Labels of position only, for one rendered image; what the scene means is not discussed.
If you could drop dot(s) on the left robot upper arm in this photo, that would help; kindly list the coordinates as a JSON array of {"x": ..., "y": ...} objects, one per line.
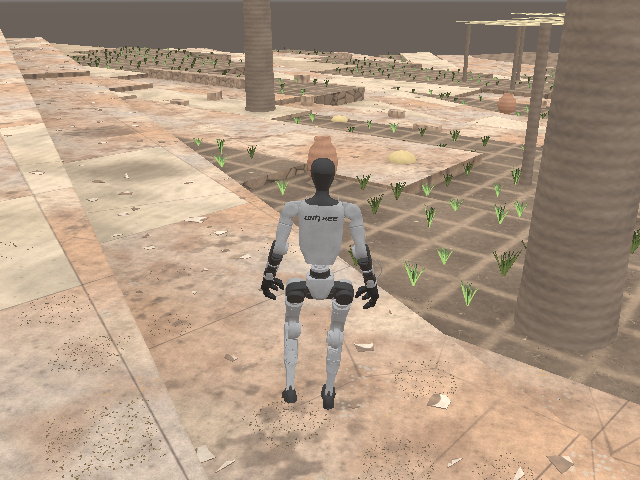
[{"x": 290, "y": 210}]

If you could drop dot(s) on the left robot foot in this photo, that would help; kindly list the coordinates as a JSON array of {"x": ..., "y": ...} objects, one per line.
[{"x": 289, "y": 395}]

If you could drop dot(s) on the left robot forearm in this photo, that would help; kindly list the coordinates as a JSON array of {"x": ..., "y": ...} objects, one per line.
[{"x": 272, "y": 264}]

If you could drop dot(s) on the left robot hand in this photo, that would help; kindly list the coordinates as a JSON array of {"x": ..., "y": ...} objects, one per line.
[{"x": 266, "y": 284}]

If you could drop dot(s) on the right robot forearm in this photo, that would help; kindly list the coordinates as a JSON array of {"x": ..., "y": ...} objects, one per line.
[{"x": 367, "y": 270}]

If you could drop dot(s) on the right robot upper arm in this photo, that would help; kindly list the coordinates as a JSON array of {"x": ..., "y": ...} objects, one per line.
[{"x": 353, "y": 212}]

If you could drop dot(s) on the right robot hand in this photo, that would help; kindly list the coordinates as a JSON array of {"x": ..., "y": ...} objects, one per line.
[{"x": 371, "y": 292}]

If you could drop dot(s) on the robot head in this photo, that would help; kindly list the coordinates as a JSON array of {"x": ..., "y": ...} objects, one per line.
[{"x": 322, "y": 173}]

